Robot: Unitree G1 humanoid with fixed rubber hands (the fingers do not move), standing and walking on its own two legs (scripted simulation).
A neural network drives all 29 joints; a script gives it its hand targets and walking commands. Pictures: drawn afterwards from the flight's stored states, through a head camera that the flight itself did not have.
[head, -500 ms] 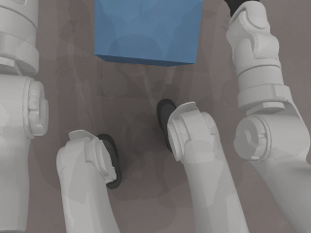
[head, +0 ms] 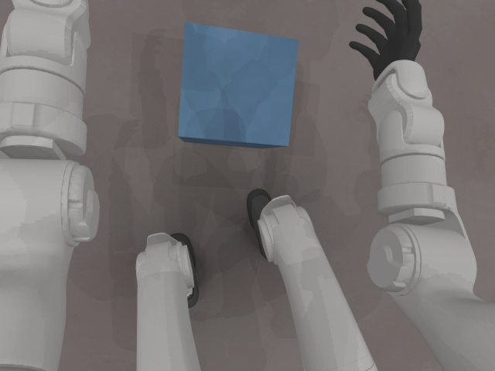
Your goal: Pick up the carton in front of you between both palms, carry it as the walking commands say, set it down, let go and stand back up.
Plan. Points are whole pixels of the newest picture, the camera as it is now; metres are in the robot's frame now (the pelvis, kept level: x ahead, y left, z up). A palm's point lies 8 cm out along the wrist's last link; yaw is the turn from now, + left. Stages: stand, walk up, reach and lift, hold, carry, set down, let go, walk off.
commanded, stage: set down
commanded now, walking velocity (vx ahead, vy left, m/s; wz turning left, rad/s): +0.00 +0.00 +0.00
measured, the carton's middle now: (231, 99) +0.50 -0.10 -0.42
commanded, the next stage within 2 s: let go in 0.22 s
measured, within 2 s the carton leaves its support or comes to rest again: neither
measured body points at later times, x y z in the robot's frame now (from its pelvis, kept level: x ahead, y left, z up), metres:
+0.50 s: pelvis +0.03 -0.01 +0.12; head +0.31 -0.01 +0.48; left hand +0.55 +0.11 +0.01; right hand +0.43 -0.26 +0.02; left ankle +0.06 +0.12 -0.51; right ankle +0.12 -0.14 -0.51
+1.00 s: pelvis +0.10 -0.03 +0.21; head +0.22 -0.01 +0.64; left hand +0.39 +0.17 +0.11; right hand +0.28 -0.26 +0.13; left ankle +0.06 +0.12 -0.51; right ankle +0.12 -0.14 -0.51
